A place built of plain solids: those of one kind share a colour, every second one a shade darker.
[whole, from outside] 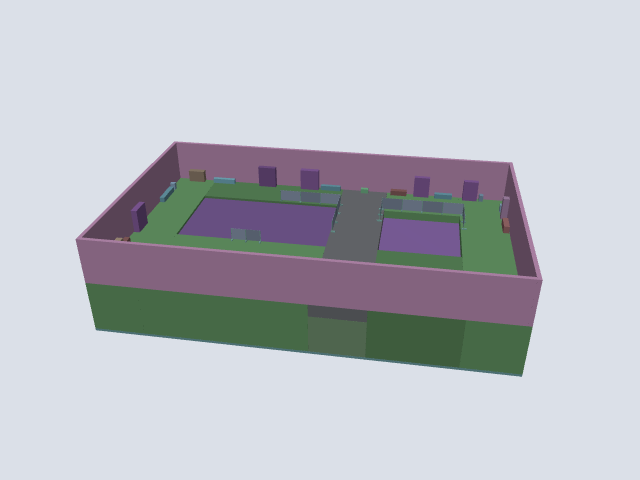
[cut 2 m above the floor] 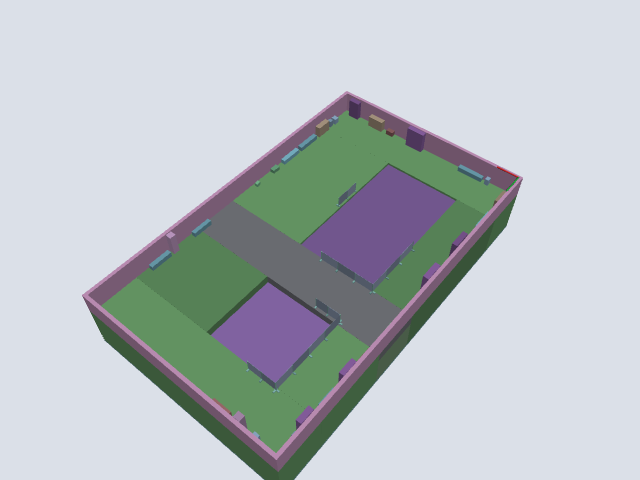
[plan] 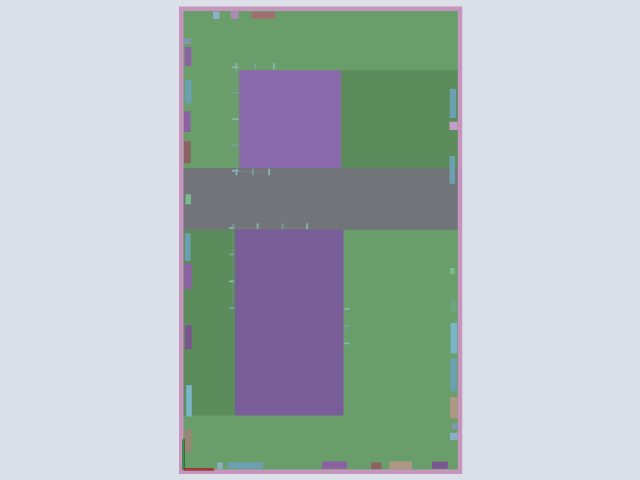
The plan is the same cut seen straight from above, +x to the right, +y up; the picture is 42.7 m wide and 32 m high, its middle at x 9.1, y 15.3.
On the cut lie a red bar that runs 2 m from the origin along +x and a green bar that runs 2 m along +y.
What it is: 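A town's swimming bath, shut for a repair, its basins drained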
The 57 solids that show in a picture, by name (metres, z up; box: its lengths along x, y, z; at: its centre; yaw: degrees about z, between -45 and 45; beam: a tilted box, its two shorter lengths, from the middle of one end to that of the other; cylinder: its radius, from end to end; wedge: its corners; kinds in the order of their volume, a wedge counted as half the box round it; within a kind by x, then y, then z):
{
 "surround_1": {"box": [3.73, 12.39, 4.1], "at": [1.57, 9.8, -2.05]},
 "surround_2": {"box": [4.01, 6.53, 4.1], "at": [1.71, 23.36, -2.05]},
 "surround_3": {"box": [18.88, 3.9, 4.1], "at": [9.14, 1.65, -2.05]},
 "surround_4": {"box": [18.88, 4.25, 4.1], "at": [9.14, 28.75, -2.05]},
 "surround_5": {"box": [8.08, 6.53, 4.1], "at": [14.54, 23.36, -2.05]},
 "surround_6": {"box": [7.91, 12.39, 4.1], "at": [14.62, 9.8, -2.05]},
 "floor_1": {"wedge": [[3.71, 20.09, -4.1], [3.71, 20.09, -0.69], [3.71, 26.62, -4.1], [3.71, 26.62, -0.69], [10.5, 20.09, -4.1], [10.5, 20.09, -0.77], [10.5, 26.62, -4.1], [10.5, 26.62, -0.77]]},
 "floor_2": {"box": [7.23, 12.39, 3.9], "at": [7.05, 9.8, -2.15]},
 "surround_under_1": {"box": [18.88, 4.1, 3.1], "at": [9.14, 18.04, -2.55]},
 "footing_1": {"box": [18.88, 31.17, 0.2], "at": [9.14, 15.29, -4.2]},
 "wall_1": {"box": [0.3, 30.57, 3.64], "at": [-0.15, 15.29, 1.82]},
 "wall_2": {"box": [18.88, 0.3, 3.64], "at": [9.14, -0.15, 1.82]},
 "wall_3": {"box": [18.88, 0.3, 3.64], "at": [9.14, 30.72, 1.82]},
 "wall_4": {"box": [0.3, 30.57, 3.64], "at": [18.43, 15.29, 1.82]},
 "cupboard_1": {"box": [0.42, 1.38, 1.9], "at": [0.25, 23.19, 0.95]},
 "cupboard_2": {"box": [0.49, 1.69, 1.9], "at": [0.3, 12.87, 0.95]},
 "cupboard_3": {"box": [0.45, 1.27, 1.84], "at": [0.3, 27.54, 0.92]},
 "cupboard_4": {"box": [0.45, 1.62, 1.9], "at": [0.32, 8.83, 0.95]},
 "cupboard_5": {"box": [1.67, 0.49, 1.97], "at": [10.07, 0.29, 0.99]},
 "cupboard_6": {"box": [1.05, 0.48, 1.82], "at": [17.1, 0.28, 0.91]},
 "bench_1": {"box": [0.36, 1.84, 0.44], "at": [0.28, 14.84, 0.22]},
 "bench_2": {"box": [0.42, 1.57, 0.43], "at": [0.33, 25.18, 0.21]},
 "bench_3": {"box": [0.36, 2.08, 0.44], "at": [0.36, 4.58, 0.22]},
 "bench_4": {"box": [2.36, 0.43, 0.45], "at": [4.12, 0.27, 0.23]},
 "bench_5": {"box": [0.37, 1.84, 0.46], "at": [17.92, 19.97, 0.23]},
 "bench_6": {"box": [0.41, 1.95, 0.45], "at": [17.96, 24.4, 0.22]},
 "bench_7": {"box": [0.44, 2.21, 0.44], "at": [18.0, 6.32, 0.22]},
 "bench_8": {"box": [0.43, 2.03, 0.43], "at": [18.02, 8.75, 0.21]},
 "reel_1": {"box": [0.51, 1.49, 1.06], "at": [0.29, 1.89, 0.53]},
 "reel_2": {"box": [1.53, 0.51, 1.06], "at": [14.48, 0.27, 0.53]},
 "reel_3": {"box": [0.51, 1.45, 1.05], "at": [18.02, 4.12, 0.52]},
 "chair_1": {"box": [0.54, 0.51, 1.93], "at": [3.41, 30.29, 0.97]},
 "chair_2": {"box": [0.55, 0.54, 1.92], "at": [18.0, 22.91, 0.96]},
 "blocks_1": {"box": [0.46, 1.47, 0.44], "at": [0.26, 21.15, 0.22]},
 "blocks_2": {"box": [1.59, 0.46, 0.61], "at": [5.32, 30.28, 0.3]},
 "blocks_3": {"box": [0.7, 0.45, 0.45], "at": [12.86, 0.25, 0.23]},
 "guard_panel_1": {"box": [0.02, 1.77, 0.98], "at": [3.28, 11.64, 0.57]},
 "guard_panel_2": {"box": [0.02, 1.77, 0.98], "at": [3.28, 13.44, 0.57]},
 "guard_panel_3": {"box": [0.02, 1.77, 0.98], "at": [3.28, 15.24, 0.57]},
 "guard_panel_4": {"box": [0.02, 1.71, 1.05], "at": [3.48, 20.74, 0.6]},
 "guard_panel_5": {"box": [0.02, 1.71, 1.05], "at": [3.48, 22.49, 0.6]},
 "guard_panel_6": {"box": [0.02, 1.71, 1.05], "at": [3.48, 24.23, 0.6]},
 "guard_panel_7": {"box": [0.02, 1.71, 1.05], "at": [3.48, 25.98, 0.6]},
 "guard_panel_8": {"box": [1.1, 0.02, 1.05], "at": [4.05, 19.86, 0.6]},
 "guard_panel_9": {"box": [1.64, 0.02, 0.98], "at": [4.12, 16.15, 0.57]},
 "guard_panel_10": {"box": [1.25, 0.02, 1.05], "at": [4.13, 26.85, 0.6]},
 "guard_panel_11": {"box": [1.1, 0.02, 1.05], "at": [5.18, 19.86, 0.6]},
 "guard_panel_12": {"box": [1.25, 0.02, 1.05], "at": [5.41, 26.85, 0.6]},
 "guard_panel_13": {"box": [1.64, 0.02, 0.98], "at": [5.78, 16.15, 0.57]},
 "guard_panel_14": {"box": [1.64, 0.02, 0.98], "at": [7.45, 16.15, 0.57]},
 "guard_panel_15": {"box": [0.02, 1.15, 0.98], "at": [10.82, 8.97, 0.57]},
 "guard_panel_16": {"box": [0.02, 1.15, 0.98], "at": [10.82, 10.15, 0.57]},
 "drum_1": {"box": [0.44, 0.5, 0.66], "at": [2.19, 30.28, 0.33]},
 "drum_2": {"box": [0.37, 0.45, 0.61], "at": [2.44, 0.25, 0.3]},
 "drum_3": {"box": [0.49, 0.48, 0.57], "at": [18.02, 2.21, 0.28]},
 "crates_1": {"box": [0.38, 0.67, 0.4], "at": [0.32, 18.02, 0.2]},
 "crates_2": {"box": [0.45, 0.74, 0.35], "at": [17.99, 10.88, 0.17]}
}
